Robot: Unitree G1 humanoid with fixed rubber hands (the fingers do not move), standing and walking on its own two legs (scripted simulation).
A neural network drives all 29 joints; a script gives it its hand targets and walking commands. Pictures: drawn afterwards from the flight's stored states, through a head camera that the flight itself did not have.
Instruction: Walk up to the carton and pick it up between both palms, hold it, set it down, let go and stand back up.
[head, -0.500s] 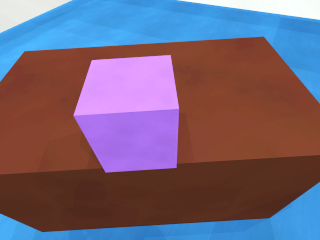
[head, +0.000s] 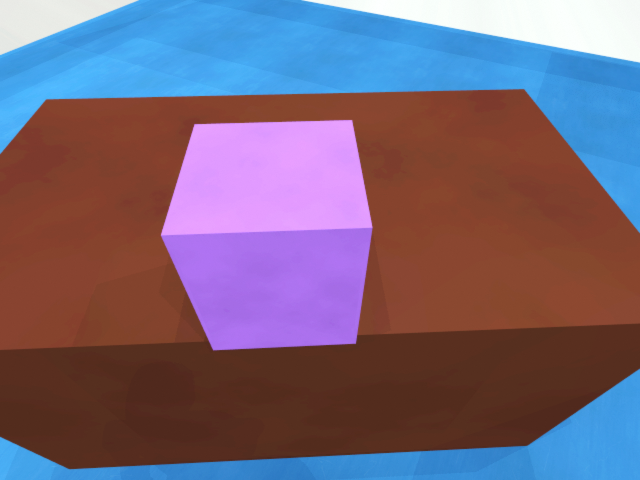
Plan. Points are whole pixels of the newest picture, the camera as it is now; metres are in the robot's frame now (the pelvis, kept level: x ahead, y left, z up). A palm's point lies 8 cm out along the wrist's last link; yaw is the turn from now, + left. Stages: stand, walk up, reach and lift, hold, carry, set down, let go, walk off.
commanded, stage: stand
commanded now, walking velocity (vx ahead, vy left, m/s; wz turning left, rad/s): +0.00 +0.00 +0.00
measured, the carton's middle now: (279, 240) +0.42 +0.07 +0.06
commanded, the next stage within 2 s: reach and lift in 0.24 s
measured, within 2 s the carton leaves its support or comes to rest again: neither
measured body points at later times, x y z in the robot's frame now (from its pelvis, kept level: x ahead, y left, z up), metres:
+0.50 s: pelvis -0.04 +0.00 -0.04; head +0.06 +0.03 +0.40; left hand +0.19 +0.23 -0.17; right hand +0.17 -0.22 -0.16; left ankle -0.03 +0.10 -0.74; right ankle +0.00 -0.11 -0.74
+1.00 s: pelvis -0.05 -0.02 -0.01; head +0.01 -0.01 +0.43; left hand +0.17 +0.21 -0.10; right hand +0.16 -0.22 -0.09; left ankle -0.04 +0.11 -0.74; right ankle -0.01 -0.11 -0.74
